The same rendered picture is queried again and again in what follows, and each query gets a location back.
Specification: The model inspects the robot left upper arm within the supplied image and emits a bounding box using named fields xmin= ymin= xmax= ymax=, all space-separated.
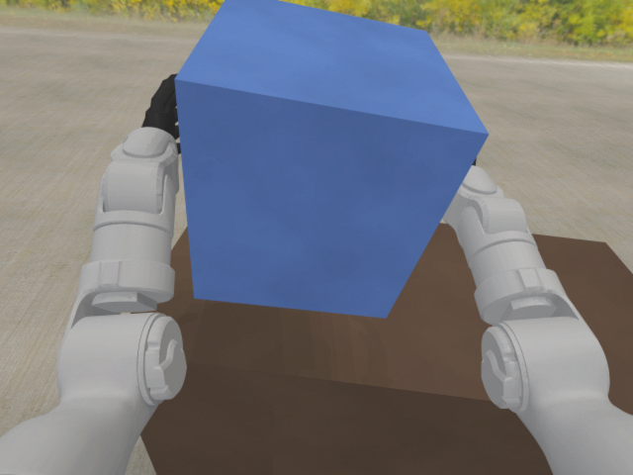
xmin=0 ymin=312 xmax=187 ymax=475

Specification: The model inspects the left robot hand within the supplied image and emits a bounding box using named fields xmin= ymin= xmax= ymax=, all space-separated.
xmin=141 ymin=73 xmax=181 ymax=154

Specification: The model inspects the robot right forearm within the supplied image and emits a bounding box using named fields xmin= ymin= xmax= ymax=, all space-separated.
xmin=442 ymin=165 xmax=610 ymax=395

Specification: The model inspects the carton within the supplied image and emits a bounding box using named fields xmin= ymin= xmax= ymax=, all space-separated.
xmin=174 ymin=0 xmax=489 ymax=319

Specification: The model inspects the pedestal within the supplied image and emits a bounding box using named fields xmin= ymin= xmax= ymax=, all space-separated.
xmin=131 ymin=223 xmax=633 ymax=475

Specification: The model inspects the robot left forearm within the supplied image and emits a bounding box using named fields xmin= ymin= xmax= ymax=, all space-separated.
xmin=56 ymin=127 xmax=179 ymax=397

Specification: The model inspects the robot right upper arm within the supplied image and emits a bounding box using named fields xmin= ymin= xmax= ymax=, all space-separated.
xmin=481 ymin=316 xmax=633 ymax=475

